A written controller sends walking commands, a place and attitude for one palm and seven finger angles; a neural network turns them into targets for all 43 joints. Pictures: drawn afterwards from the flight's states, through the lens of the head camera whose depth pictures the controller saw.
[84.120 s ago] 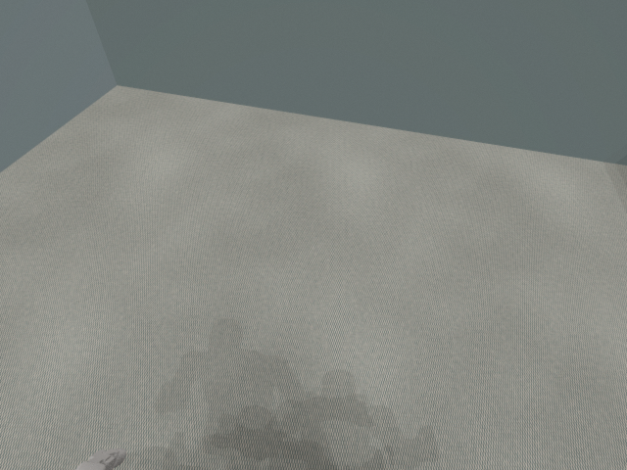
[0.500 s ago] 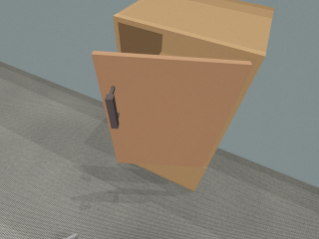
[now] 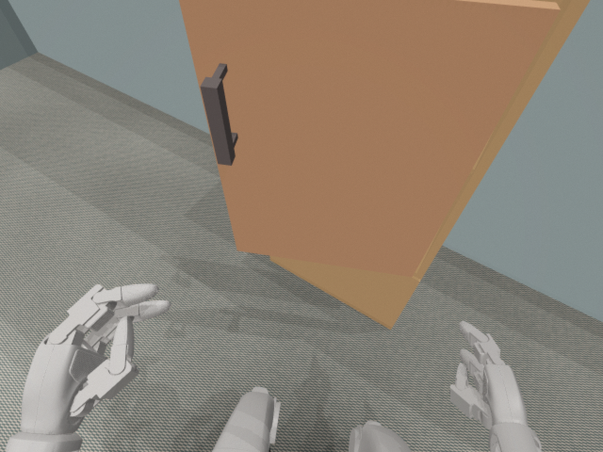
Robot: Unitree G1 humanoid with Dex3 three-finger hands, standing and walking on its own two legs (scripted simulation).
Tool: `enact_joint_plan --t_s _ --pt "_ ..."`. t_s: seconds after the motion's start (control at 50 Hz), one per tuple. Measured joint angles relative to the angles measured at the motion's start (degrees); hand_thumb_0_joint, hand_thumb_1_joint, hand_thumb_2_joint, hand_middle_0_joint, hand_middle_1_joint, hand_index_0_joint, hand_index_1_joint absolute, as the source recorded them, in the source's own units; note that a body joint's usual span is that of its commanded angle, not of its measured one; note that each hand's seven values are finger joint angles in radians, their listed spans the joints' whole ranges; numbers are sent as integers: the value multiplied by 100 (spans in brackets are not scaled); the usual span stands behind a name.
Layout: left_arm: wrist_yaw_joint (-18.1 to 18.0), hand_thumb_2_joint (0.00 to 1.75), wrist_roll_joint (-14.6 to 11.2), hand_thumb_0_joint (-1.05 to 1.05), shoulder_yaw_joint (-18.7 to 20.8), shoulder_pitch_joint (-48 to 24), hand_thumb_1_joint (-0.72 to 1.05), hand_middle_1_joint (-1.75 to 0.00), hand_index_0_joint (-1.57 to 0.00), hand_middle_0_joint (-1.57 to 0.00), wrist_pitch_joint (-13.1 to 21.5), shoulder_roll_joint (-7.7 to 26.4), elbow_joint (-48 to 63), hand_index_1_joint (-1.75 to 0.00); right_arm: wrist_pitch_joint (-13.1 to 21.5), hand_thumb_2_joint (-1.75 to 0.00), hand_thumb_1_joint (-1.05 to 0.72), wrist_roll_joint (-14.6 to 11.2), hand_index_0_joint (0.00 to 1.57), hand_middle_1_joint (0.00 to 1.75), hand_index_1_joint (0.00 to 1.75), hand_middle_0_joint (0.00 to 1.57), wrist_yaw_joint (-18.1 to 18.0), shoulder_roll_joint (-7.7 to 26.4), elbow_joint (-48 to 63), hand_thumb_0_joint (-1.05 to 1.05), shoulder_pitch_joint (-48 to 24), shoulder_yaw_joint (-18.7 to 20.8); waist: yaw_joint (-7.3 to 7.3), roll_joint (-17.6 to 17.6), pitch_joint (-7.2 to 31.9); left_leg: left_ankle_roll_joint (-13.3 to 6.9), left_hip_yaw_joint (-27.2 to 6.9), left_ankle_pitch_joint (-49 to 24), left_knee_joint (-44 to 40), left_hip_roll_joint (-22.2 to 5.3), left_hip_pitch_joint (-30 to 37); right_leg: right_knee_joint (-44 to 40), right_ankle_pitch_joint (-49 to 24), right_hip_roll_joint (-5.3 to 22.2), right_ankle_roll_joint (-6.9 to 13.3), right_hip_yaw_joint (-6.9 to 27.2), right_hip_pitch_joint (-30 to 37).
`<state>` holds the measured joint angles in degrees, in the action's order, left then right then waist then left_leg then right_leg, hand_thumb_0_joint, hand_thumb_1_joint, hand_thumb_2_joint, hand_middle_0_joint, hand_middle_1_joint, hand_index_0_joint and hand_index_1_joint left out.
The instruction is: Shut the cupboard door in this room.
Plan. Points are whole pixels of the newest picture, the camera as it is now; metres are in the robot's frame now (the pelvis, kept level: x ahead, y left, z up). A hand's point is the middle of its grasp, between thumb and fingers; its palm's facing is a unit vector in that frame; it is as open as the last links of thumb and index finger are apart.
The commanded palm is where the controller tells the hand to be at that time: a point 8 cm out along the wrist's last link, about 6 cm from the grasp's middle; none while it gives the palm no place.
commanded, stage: raise the hand and make a fist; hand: left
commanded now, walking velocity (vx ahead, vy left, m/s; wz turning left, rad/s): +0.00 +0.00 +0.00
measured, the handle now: (223, 116) +0.53 +0.19 +0.13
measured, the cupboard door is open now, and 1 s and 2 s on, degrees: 23 23 23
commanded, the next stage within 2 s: bring the fist close to the handle in 1.34 s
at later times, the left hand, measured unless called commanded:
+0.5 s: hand (142, 328) +0.22 +0.21 +0.09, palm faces -0.10 -1.00 -0.01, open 3.3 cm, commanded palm +0.20 +0.27 +0.11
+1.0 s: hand (112, 278) +0.25 +0.23 +0.14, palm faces +0.00 -1.00 -0.05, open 3.1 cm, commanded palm +0.22 +0.28 +0.13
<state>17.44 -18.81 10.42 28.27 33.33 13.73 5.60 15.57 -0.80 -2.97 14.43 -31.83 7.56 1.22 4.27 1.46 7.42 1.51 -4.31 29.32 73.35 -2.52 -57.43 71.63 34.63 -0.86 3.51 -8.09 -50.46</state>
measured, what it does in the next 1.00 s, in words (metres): rises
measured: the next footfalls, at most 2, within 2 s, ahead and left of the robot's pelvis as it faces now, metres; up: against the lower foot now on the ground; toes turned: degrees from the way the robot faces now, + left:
none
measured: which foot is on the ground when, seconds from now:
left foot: down 0.00-1.00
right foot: down 0.00-1.00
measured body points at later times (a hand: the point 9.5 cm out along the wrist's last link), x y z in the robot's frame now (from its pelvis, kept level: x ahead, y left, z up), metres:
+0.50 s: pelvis +0.01 +0.04 +0.03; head +0.07 +0.05 +0.48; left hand +0.22 +0.26 +0.09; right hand +0.18 -0.22 -0.04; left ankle +0.06 +0.13 -0.63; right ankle +0.01 -0.09 -0.63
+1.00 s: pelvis +0.02 +0.04 +0.05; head +0.05 +0.05 +0.50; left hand +0.25 +0.29 +0.14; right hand +0.19 -0.19 -0.01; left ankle +0.06 +0.13 -0.63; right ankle +0.01 -0.09 -0.63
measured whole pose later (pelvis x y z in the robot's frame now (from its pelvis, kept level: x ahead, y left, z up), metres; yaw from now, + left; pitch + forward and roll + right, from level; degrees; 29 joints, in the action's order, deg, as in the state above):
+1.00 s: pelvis +0.02 +0.04 +0.05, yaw -1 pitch +8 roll -3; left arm 12.4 -16.6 9.9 20.4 15.8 15.8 6.9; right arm 10.3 -1.7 -2.4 13.6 -28.8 16.0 -3.1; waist 0.4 2.1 6.0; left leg -1.9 -0.4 24.9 57.6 -1.2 -41.3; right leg 53.8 27.7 0.2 -0.4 -4.4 -34.6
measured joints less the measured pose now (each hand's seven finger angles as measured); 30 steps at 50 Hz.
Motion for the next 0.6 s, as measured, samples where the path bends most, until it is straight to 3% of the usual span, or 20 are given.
enact_joint_plan --t_s 0.04,0.1,0.14,0.18,0.22,0.28,0.34,0.38,0.48,0.6 --pt "228 90 -19 2 -76 -407 91 -73 -59 -59 -236 50 23 -73 -66 -90 -90 -54 20 30 30 20 -58 -111 -50 1 15 -117 -59 103 15 0 10 -10 0 -12 -29 -2 -19 -10 -15 13 -38" --pt "512 90 0 1 -153 -845 90 -79 -65 -65 -1161 143 -249 -79 -286 -90 -90 -144 20 30 30 20 -97 -306 -17 1 191 -230 -224 151 29 -13 145 -86 -219 -14 107 -148 -100 2 -57 143 16" --pt "503 90 -10 1 -118 -865 90 -83 -69 -69 -1840 155 -430 -83 -456 -90 -90 -171 20 30 30 20 -103 -393 41 1 393 -249 -354 138 40 -30 271 -149 -468 -4 316 -333 -169 21 -108 264 154" --pt "286 90 -37 1 1 -682 90 -87 -72 -72 -2215 98 -468 -87 -571 -90 -90 -164 20 30 30 20 -107 -430 77 1 614 -216 -448 97 53 -62 393 -201 -729 0 557 -550 -241 30 -159 381 333" --pt "-33 90 -44 1 153 -420 90 -91 -76 -76 -2183 19 -387 -91 -605 -90 -90 -131 20 30 30 20 -111 -410 75 1 820 -145 -476 50 59 -97 471 -237 -934 -4 755 -753 -309 25 -190 457 500" --pt "-381 90 -5 2 314 -86 90 -97 -81 -81 -1606 -38 -187 -97 -545 -90 -90 -68 20 30 30 20 -84 -296 10 1 1030 -29 -448 -22 71 -142 496 -259 -1060 11 848 -923 -367 36 -219 478 611" --pt "-392 90 24 2 268 -6 91 -103 -86 -87 -978 -25 -67 -103 -448 -90 -90 -30 20 30 30 20 -51 -100 -61 1 1048 27 -414 -34 22 -197 436 -240 -957 50 735 -903 -361 69 -257 418 572" --pt "-257 90 30 1 105 -62 91 -107 -90 -90 -785 -21 -66 -107 -391 -90 -90 -40 20 30 30 20 -44 21 -73 1 971 42 -405 -5 -30 -239 396 -219 -848 71 633 -856 -354 87 -287 378 520" --pt "-76 90 179 1 -337 -235 91 -117 -99 -100 -1091 40 -32 -117 -329 -90 -90 -82 20 30 30 20 -65 45 58 1 687 14 -421 6 -106 -333 428 -220 -794 94 602 -872 -407 111 -368 408 517" --pt "-585 90 235 2 -209 -252 90 -129 -111 -111 -1430 112 351 -129 -453 -90 -90 -64 20 30 30 20 -30 -218 368 1 561 -183 -397 -20 -45 -379 473 -286 -1058 105 970 -1196 -529 114 -413 450 896"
